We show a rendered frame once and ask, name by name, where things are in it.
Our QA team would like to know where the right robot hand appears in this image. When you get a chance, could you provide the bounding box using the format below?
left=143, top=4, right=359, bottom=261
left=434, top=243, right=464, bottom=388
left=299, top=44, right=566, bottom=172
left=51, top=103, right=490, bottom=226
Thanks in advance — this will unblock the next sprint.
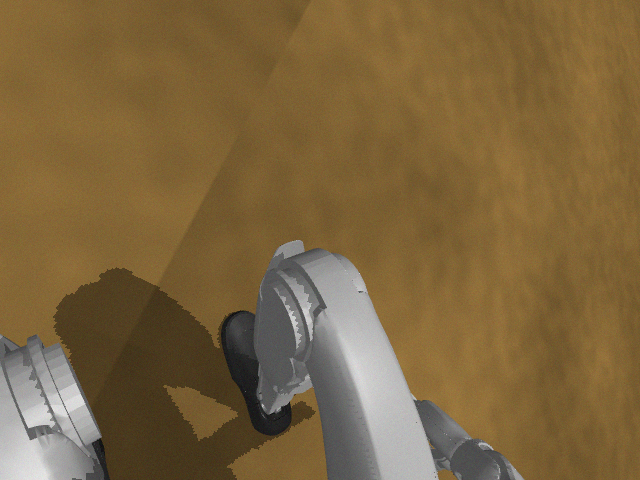
left=411, top=393, right=472, bottom=474

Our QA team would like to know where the right robot foot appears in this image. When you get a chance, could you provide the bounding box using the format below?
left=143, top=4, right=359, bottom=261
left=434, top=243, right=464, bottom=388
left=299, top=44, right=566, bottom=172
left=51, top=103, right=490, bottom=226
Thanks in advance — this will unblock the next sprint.
left=221, top=311, right=292, bottom=436

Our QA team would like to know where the left robot foot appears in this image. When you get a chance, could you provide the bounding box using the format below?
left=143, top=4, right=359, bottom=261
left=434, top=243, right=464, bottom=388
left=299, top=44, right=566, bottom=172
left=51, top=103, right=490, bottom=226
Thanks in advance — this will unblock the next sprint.
left=92, top=438, right=110, bottom=480

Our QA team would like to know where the right robot arm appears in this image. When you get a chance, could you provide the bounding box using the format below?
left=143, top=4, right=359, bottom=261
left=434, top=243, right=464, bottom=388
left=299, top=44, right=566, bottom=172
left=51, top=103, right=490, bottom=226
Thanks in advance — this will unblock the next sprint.
left=450, top=439, right=524, bottom=480

